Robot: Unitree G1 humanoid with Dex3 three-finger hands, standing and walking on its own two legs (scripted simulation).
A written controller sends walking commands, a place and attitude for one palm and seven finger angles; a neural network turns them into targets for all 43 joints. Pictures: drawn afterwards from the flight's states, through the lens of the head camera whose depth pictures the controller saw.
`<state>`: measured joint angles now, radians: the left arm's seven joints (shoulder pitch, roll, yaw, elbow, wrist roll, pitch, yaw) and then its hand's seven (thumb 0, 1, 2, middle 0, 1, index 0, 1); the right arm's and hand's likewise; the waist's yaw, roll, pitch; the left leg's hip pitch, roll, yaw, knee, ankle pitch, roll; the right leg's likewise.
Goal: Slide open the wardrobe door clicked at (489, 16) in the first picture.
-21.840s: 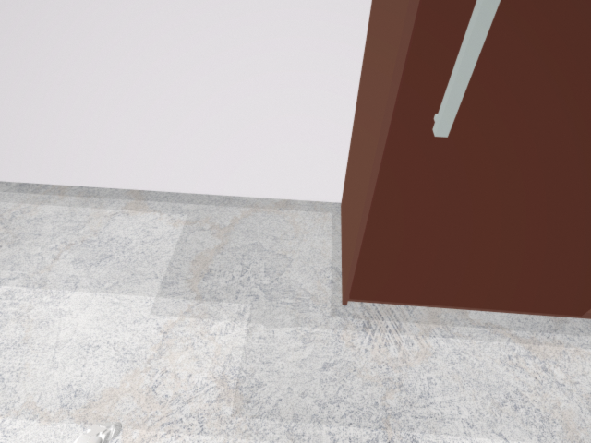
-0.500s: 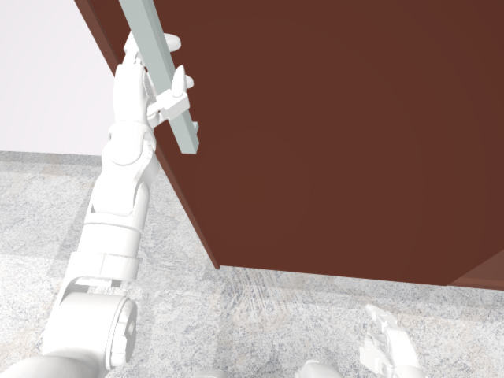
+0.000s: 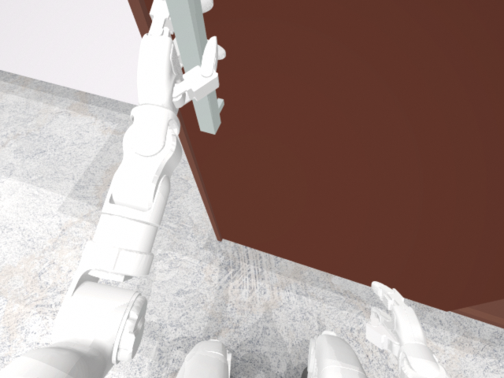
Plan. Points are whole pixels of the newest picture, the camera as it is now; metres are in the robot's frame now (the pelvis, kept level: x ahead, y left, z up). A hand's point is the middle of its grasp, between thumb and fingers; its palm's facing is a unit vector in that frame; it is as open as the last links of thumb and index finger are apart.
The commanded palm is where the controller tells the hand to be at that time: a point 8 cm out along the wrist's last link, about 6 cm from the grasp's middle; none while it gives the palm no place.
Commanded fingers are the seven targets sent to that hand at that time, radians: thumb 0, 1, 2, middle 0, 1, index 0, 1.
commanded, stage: step sideways, sliding the door along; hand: left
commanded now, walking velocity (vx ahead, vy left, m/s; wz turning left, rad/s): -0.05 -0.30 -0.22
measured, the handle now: (200, 37) +0.48 +0.17 +0.21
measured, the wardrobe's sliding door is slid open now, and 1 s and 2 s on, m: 0.00 0.13 0.26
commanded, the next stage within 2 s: none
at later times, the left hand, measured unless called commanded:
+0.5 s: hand (241, 77) +0.43 +0.10 +0.19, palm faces +0.38 -0.92 -0.02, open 7.5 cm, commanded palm +0.39 +0.05 +0.19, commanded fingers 0.00 0.90 0.90 -0.45 -1.40 -0.45 -1.40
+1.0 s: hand (318, 97) +0.42 +0.01 +0.19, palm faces +0.32 -0.95 +0.00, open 7.6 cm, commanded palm +0.38 -0.02 +0.18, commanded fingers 0.00 0.90 0.90 -0.45 -1.40 -0.45 -1.40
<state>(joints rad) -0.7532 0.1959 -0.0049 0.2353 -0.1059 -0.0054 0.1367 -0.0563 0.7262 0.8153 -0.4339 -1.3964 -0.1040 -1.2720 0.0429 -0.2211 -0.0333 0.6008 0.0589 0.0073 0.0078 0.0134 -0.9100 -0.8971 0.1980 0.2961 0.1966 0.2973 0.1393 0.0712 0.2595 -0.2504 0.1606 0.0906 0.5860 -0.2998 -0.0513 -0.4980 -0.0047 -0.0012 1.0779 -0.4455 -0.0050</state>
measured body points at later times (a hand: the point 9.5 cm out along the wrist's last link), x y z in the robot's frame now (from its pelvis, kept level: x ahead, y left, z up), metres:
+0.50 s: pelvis +0.07 -0.10 -0.01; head +0.16 -0.09 +0.43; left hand +0.41 +0.15 +0.19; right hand +0.29 -0.34 -0.11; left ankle +0.07 -0.01 -0.73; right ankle +0.09 -0.25 -0.69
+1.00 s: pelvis +0.11 -0.14 -0.01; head +0.17 -0.15 +0.44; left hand +0.39 +0.06 +0.19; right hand +0.35 -0.32 -0.09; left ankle +0.07 -0.01 -0.70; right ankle +0.15 -0.23 -0.73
